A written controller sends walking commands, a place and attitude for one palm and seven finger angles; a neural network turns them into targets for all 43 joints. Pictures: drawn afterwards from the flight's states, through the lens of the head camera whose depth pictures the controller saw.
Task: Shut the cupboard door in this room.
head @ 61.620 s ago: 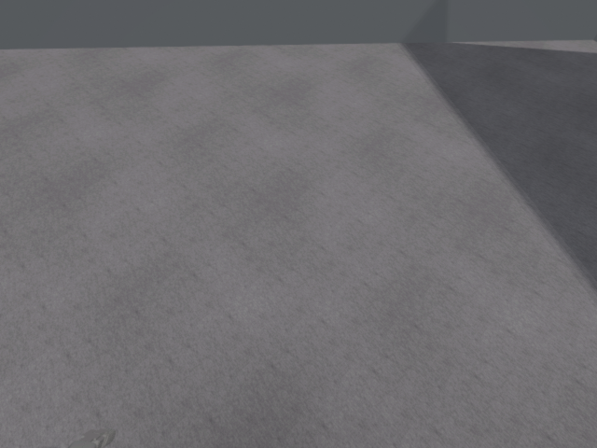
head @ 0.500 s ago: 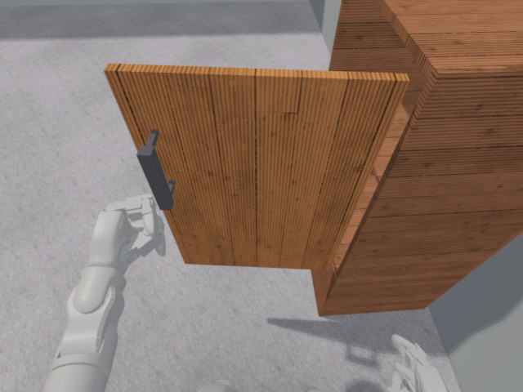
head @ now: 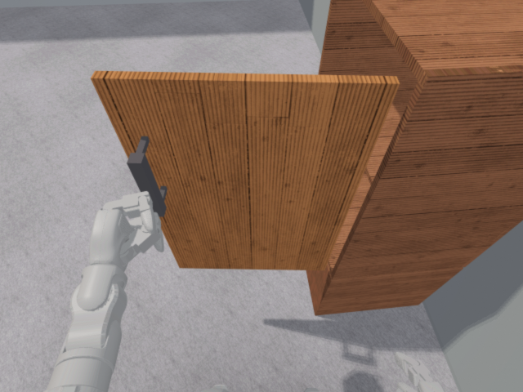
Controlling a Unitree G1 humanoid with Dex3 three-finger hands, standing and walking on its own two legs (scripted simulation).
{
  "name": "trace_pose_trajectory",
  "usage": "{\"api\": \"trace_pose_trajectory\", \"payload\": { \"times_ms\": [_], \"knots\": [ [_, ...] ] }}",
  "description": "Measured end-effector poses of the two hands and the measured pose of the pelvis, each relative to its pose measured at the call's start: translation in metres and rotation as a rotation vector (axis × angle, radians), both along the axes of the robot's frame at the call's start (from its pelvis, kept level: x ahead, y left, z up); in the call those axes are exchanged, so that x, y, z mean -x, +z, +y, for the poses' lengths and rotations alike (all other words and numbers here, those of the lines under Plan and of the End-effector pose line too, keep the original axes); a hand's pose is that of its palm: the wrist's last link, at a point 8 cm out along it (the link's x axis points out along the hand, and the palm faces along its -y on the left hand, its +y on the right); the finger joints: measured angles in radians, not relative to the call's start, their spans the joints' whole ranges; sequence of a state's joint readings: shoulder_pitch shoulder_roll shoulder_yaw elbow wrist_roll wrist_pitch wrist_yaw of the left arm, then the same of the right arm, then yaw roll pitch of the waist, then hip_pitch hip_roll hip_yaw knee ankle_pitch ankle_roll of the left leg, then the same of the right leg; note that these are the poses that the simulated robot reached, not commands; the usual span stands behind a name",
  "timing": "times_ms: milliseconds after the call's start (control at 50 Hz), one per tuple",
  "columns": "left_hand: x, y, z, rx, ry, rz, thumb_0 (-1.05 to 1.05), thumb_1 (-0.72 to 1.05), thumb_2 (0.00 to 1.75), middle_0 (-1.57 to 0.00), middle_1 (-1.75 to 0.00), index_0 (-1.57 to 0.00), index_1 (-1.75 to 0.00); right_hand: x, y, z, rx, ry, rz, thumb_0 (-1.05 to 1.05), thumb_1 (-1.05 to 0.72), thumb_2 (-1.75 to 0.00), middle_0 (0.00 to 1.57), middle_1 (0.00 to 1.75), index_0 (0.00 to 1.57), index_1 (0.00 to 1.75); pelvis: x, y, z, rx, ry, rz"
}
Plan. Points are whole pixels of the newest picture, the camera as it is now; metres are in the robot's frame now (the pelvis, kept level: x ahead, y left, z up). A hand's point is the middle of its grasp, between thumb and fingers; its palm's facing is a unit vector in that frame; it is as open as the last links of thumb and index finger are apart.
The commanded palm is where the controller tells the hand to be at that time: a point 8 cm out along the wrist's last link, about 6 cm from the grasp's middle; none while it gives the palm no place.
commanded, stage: bring the fist close to the handle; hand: left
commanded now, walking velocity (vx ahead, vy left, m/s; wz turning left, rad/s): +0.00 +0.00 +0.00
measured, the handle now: (151, 178) +0.44 +0.20 +0.06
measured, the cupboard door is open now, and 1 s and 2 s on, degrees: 83 72 61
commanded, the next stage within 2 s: push the door shut along its arc in 0.04 s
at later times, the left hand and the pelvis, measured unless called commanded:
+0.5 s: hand (158, 212) +0.37 +0.17 +0.06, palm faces -0.06 -1.00 -0.03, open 3.0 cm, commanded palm +0.36 +0.22 +0.06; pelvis -0.01 +0.00 +0.00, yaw +1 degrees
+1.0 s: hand (172, 180) +0.43 +0.17 +0.06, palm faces -0.19 -0.98 -0.02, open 3.1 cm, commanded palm +0.43 +0.20 +0.06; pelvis -0.01 +0.01 -0.01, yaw +1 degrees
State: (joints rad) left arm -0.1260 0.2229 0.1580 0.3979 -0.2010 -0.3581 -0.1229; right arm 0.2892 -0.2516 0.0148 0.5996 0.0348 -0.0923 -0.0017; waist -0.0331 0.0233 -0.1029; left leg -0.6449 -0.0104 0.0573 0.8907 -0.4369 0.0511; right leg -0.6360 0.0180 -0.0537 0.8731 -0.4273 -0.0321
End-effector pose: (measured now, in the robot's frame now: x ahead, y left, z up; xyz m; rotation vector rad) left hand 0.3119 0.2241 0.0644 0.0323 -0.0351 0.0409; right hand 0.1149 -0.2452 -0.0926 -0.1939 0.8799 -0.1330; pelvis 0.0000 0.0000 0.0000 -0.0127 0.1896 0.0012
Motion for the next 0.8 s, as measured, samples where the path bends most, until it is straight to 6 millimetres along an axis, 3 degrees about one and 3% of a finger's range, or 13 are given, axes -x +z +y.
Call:
{"api": "trace_pose_trajectory", "payload": {
  "times_ms": [220,360,800],
  "knots": [
    [0.003,-0.003,0.005,-0.001,-0.002,0.014,0.02,0.90,0.90,-1.30,-1.50,-1.30,-1.50,-0.014,0.004,0.001,0.008,0.023,-0.039,0.01,-0.91,-0.90,0.20,0.30,0.20,0.29,0.004,-0.001,-0.002,0.001,0.010,-0.008],
    [-0.016,0.001,0.006,-0.008,-0.054,0.012,0.02,0.90,0.90,-1.31,-1.50,-1.30,-1.50,-0.013,0.003,0.000,0.017,0.028,-0.035,0.01,-0.91,-0.90,0.20,0.30,0.20,0.30,0.007,-0.002,-0.002,0.003,0.019,-0.004],
    [-0.084,0.001,0.006,0.000,-0.170,0.053,0.01,0.90,0.92,-1.31,-1.50,-1.32,-1.50,0.061,-0.013,-0.010,0.055,-0.066,0.186,0.01,-0.91,-0.90,0.20,0.30,0.20,0.29,0.012,-0.007,0.005,0.013,0.016,0.046]
  ]
}}
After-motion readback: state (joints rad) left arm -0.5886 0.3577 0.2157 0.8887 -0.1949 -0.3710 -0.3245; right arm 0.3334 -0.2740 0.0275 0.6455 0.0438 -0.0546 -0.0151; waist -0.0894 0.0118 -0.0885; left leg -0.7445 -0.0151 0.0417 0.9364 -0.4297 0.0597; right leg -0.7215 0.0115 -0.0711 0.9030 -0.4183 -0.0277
